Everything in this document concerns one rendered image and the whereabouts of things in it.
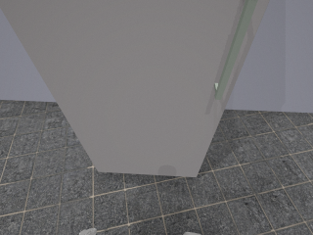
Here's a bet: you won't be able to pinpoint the fridge door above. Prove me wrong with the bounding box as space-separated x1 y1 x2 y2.
0 0 270 177

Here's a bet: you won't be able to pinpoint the handle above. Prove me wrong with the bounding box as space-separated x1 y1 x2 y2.
214 0 258 100

